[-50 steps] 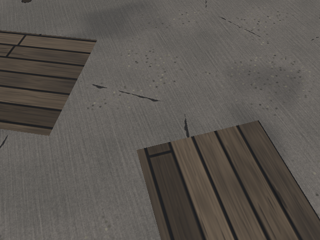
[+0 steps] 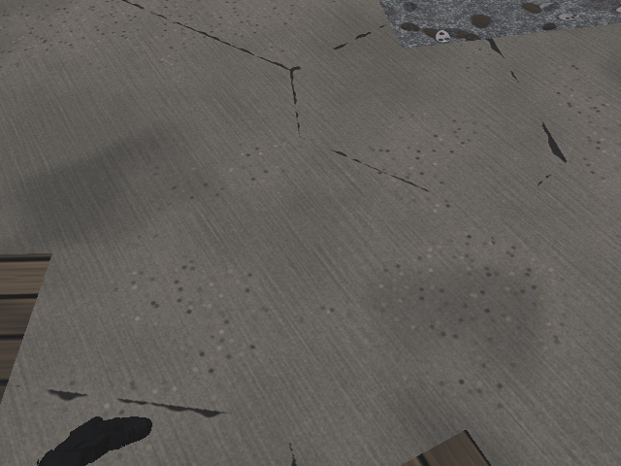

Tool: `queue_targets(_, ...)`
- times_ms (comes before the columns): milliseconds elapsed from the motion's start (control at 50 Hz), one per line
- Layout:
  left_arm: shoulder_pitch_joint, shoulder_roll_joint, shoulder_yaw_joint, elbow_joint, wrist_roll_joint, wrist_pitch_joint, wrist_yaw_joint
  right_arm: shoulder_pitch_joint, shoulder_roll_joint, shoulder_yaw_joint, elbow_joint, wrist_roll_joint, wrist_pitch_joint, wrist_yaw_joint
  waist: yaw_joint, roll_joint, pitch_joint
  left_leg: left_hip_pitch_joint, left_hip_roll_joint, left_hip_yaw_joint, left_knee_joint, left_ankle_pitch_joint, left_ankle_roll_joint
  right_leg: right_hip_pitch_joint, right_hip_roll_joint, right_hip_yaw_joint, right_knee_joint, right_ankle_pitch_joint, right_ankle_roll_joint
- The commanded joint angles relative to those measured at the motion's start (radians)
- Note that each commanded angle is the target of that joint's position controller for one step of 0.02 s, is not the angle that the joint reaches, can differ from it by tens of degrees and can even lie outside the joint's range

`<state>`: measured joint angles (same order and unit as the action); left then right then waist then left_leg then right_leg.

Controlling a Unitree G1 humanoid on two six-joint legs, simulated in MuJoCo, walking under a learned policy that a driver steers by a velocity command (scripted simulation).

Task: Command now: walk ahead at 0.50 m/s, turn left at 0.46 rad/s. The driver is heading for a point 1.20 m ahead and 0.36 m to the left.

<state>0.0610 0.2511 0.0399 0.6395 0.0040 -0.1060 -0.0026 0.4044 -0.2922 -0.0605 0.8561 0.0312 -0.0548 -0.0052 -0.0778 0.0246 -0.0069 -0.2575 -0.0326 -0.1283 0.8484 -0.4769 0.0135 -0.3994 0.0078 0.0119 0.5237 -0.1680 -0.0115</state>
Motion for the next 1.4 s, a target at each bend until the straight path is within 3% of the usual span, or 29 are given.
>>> queue_targets(20, 0.268, 0.148, 0.056, 0.022, -0.003, 0.009, 0.005, -0.077, -0.131, -0.025, -0.12, 0.007, -0.022, -0.003, 0.161, -0.164, -0.066, -0.58, 0.089, 0.01, 0.377, 0.034, 0.004, 0.536, -0.363, 0.479, -0.249, -0.247, -0.189)
queue_targets(60, 0.179, 0.1, 0.039, 0.028, 0.006, 0.007, -0.001, -0.106, -0.102, -0.029, -0.13, -0.006, -0.004, 0.002, 0.112, -0.142, 0.017, -0.524, 0.134, 0.016, 0.324, 0.135, -0.006, 0.378, -0.294, 0.304, -0.308, -0.078, -0.167)
queue_targets(160, 0.158, 0.148, 0.062, 0.065, 0.007, -0.009, 0.004, -0.167, -0.036, -0.014, -0.186, -0.009, 0.022, 0.019, 0.079, -0.12, 0.035, -0.484, 0.164, 0.036, 0.181, 0.291, -0.038, 0.291, -0.291, 0.085, -0.381, 0.173, -0.189)
queue_targets(280, 0.209, 0.2, 0.08, 0.108, -0.012, 0.006, 0.014, -0.343, -0.03, 0.0, -0.25, -0.01, 0.014, 0.056, 0.136, -0.072, 0.068, -0.396, 0.131, 0.119, -0.138, 0.497, -0.001, 0.338, -0.27, -0.106, -0.375, 0.229, -0.137)
queue_targets(360, 0.235, 0.243, 0.094, 0.131, -0.031, 0.028, 0.016, -0.383, -0.068, -0.015, -0.295, -0.012, 0.021, 0.07, 0.118, -0.092, 0.062, -0.34, 0.078, 0.181, -0.211, 0.359, 0.062, 0.451, -0.299, -0.166, -0.26, 0.495, -0.099)
queue_targets(400, 0.228, 0.267, 0.099, 0.13, -0.038, 0.045, 0.022, -0.224, -0.125, -0.05, -0.267, -0.012, 0.028, 0.065, 0.016, -0.104, -0.043, -0.099, -0.01, 0.243, -0.251, 0.31, 0.114, 0.441, -0.272, -0.215, 0.001, 0.792, -0.068)
queue_targets(420, 0.242, 0.243, 0.087, 0.127, -0.032, 0.047, 0.027, -0.056, -0.188, -0.085, -0.221, -0.008, 0.035, 0.051, -0.065, -0.076, -0.131, 0.171, -0.038, 0.221, -0.283, 0.353, 0.152, 0.308, -0.233, -0.239, 0.234, 0.732, -0.031)
queue_targets(440, 0.294, 0.145, 0.055, 0.091, 0.012, 0.038, 0.024, 0.028, -0.293, -0.111, -0.205, -0.002, 0.044, 0.028, -0.043, 0.138, -0.214, 0.495, 0.19, -0.16, -0.3, 0.338, 0.254, -0.053, -0.145, -0.243, 0.598, 0.1, 0.026)
queue_targets(460, 0.317, 0.096, 0.025, 0.045, 0.008, 0.003, 0.013, -0.004, -0.332, -0.103, -0.247, -0.004, 0.026, 0.036, 0.013, 0.242, -0.383, 0.669, 0.374, -0.716, -0.489, 0.126, 0.427, -0.318, 0.03, -0.016, 0.847, -0.457, 0.053)
queue_targets(480, 0.192, 0.196, 0.049, 0.029, -0.033, -0.02, 0.002, 0.0, -0.237, -0.077, -0.244, -0.01, 0.013, 0.043, -0.05, 0.092, -0.325, 0.641, 0.352, -0.641, -0.55, 0.079, 0.361, -0.425, -0.027, 0.09, 0.882, -0.387, 0.034)
queue_targets(500, 0.145, 0.197, 0.046, 0.013, -0.046, -0.033, -0.002, -0.031, -0.201, -0.065, -0.234, -0.012, 0.003, 0.043, -0.033, 0.077, -0.189, 0.511, 0.317, -0.497, -0.553, 0.131, 0.323, -0.454, -0.063, 0.07, 0.822, -0.3, 0.013)
queue_targets(520, 0.132, 0.184, 0.044, 0.03, -0.012, -0.039, 0.008, -0.079, -0.177, -0.056, -0.237, -0.01, -0.004, 0.043, 0.004, -0.01, -0.104, 0.343, 0.26, -0.36, -0.526, 0.363, 0.274, -0.375, -0.105, 0.068, 0.732, -0.24, 0.006)
queue_targets(540, 0.155, 0.184, 0.051, 0.034, 0.006, -0.032, 0.016, -0.146, -0.148, -0.046, -0.249, -0.02, 0.0, 0.039, 0.061, -0.003, -0.08, 0.245, 0.234, -0.3, -0.553, 0.391, 0.265, -0.323, -0.125, 0.069, 0.663, -0.184, 0.011)
queue_targets(560, 0.174, 0.193, 0.054, 0.034, 0.002, -0.019, 0.014, -0.182, -0.149, -0.045, -0.269, -0.034, -0.001, 0.036, 0.09, 0.043, -0.075, 0.147, 0.226, -0.304, -0.582, 0.427, 0.28, -0.253, -0.136, 0.08, 0.639, -0.159, 0.02)
queue_targets(620, 0.175, 0.157, 0.047, 0.039, 0.011, 0.01, 0.013, -0.19, -0.141, -0.043, -0.259, -0.025, -0.01, 0.021, 0.106, 0.018, -0.048, 0.037, 0.19, -0.206, -0.621, 0.504, 0.286, -0.213, -0.128, 0.052, 0.522, -0.097, 0.059)
queue_targets(720, 0.005, 0.095, 0.017, 0.008, 0.008, 0.002, -0.003, -0.11, -0.143, -0.039, -0.205, -0.02, -0.012, 0.001, 0.029, 0.04, -0.002, 0.013, 0.135, -0.086, -0.629, 0.481, 0.215, -0.163, -0.089, 0.028, 0.164, 0.248, 0.072)
queue_targets(820, -0.109, 0.125, 0.021, -0.03, -0.01, -0.013, -0.028, -0.026, -0.158, -0.04, -0.153, -0.012, -0.007, 0.003, -0.017, 0.05, 0.048, 0.132, 0.204, -0.153, -0.585, 0.415, 0.207, -0.172, -0.059, 0.034, 0.011, 0.249, 0.032)
queue_targets(880, -0.074, 0.145, 0.03, -0.032, -0.009, -0.019, -0.034, -0.017, -0.165, -0.044, -0.136, -0.015, 0.006, -0.001, 0.01, 0.079, 0.046, 0.224, 0.241, -0.192, -0.522, 0.536, 0.184, -0.135, -0.041, 0.019, -0.031, 0.12, -0.011)
queue_targets(920, 0.094, 0.188, 0.055, 0.01, -0.002, -0.024, -0.026, -0.042, -0.144, -0.035, -0.141, -0.016, 0.012, -0.001, 0.103, 0.067, -0.06, 0.21, 0.171, -0.134, -0.331, 0.79, 0.142, 0.123, -0.019, -0.012, -0.076, 0.134, -0.067)
queue_targets(940, 0.26, 0.239, 0.069, 0.03, 0.01, -0.025, -0.02, -0.054, -0.108, -0.017, -0.166, -0.031, 0.011, -0.003, 0.176, 0.001, -0.209, 0.073, 0.11, -0.079, -0.074, 0.67, 0.103, 0.395, -0.16, 0.133, -0.034, 0.175, -0.137)
queue_targets(960, 0.367, 0.314, 0.093, 0.068, 0.012, -0.014, -0.023, 0.079, -0.037, 0.004, -0.172, -0.013, -0.005, -0.002, 0.149, -0.275, -0.346, -0.305, -0.05, 0.02, 0.292, 0.189, 0.019, 0.755, -0.362, 0.555, -0.096, -0.037, -0.297)
queue_targets(980, 0.388, 0.228, 0.071, 0.078, -0.017, -0.009, -0.03, 0.047, -0.092, -0.001, -0.167, -0.01, -0.016, 0.0, 0.173, -0.268, -0.316, -0.461, -0.037, -0.046, 0.397, -0.096, 0.016, 0.765, -0.389, 0.731, -0.212, -0.257, -0.294)
queue_targets(1000, 0.325, 0.18, 0.054, 0.072, -0.021, -0.004, -0.026, -0.053, -0.149, -0.019, -0.183, 0.003, -0.019, 0.004, 0.178, -0.171, -0.16, -0.532, 0.019, -0.039, 0.442, -0.022, 0.021, 0.643, -0.365, 0.609, -0.232, -0.321, -0.249)
queue_targets(1040, 0.221, 0.147, 0.037, 0.057, -0.001, 0.008, -0.023, -0.156, -0.132, -0.017, -0.209, -0.018, -0.022, 0.006, 0.135, -0.065, -0.009, -0.503, 0.095, 0.026, 0.346, 0.115, 0.019, 0.401, -0.288, 0.424, -0.287, -0.171, -0.221)
queue_targets(1060, 0.198, 0.135, 0.031, 0.056, 0.008, 0.005, -0.022, -0.145, -0.12, -0.019, -0.206, -0.022, -0.02, 0.007, 0.105, -0.094, 0.006, -0.45, 0.125, 0.026, 0.299, 0.157, 0.015, 0.329, -0.262, 0.374, -0.309, -0.086, -0.216)
queue_targets(1120, 0.19, 0.143, 0.032, 0.069, -0.001, -0.004, -0.022, -0.11, -0.074, -0.012, -0.191, -0.024, -0.007, 0.007, 0.074, -0.107, 0.004, -0.397, 0.143, 0.054, 0.214, 0.211, -0.009, 0.253, -0.226, 0.258, -0.363, 0.061, -0.229)
queue_targets(1240, 0.254, 0.188, 0.043, 0.119, -0.017, 0.008, -0.008, -0.302, -0.031, 0.008, -0.233, -0.027, -0.023, 0.016, 0.132, -0.082, 0.039, -0.372, 0.127, 0.1, -0.161, 0.523, -0.032, 0.262, -0.174, 0.086, -0.385, 0.237, -0.191)
queue_targets(1320, 0.336, 0.199, 0.044, 0.165, -0.025, 0.025, -0.005, -0.42, -0.031, 0.009, -0.269, -0.015, -0.035, 0.036, 0.173, -0.082, 0.068, -0.363, 0.097, 0.114, -0.287, 0.572, -0.015, 0.35, -0.209, 0.088, -0.36, 0.232, -0.183)
queue_targets(1400, 0.348, 0.22, 0.053, 0.19, -0.027, 0.05, 0.005, -0.429, -0.06, -0.001, -0.287, -0.015, -0.043, 0.054, 0.138, -0.104, 0.055, -0.326, 0.069, 0.122, -0.353, 0.433, 0.034, 0.474, -0.259, 0.103, -0.264, 0.398, -0.154)
